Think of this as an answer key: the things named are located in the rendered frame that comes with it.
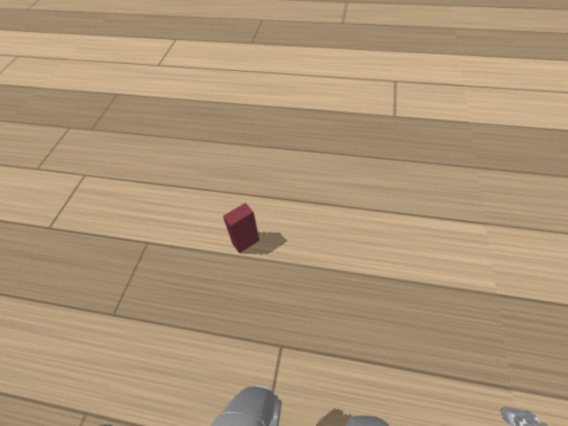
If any right robot hand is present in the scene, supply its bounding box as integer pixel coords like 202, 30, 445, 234
501, 407, 548, 426

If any carton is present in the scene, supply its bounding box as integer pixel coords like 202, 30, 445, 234
223, 202, 259, 253

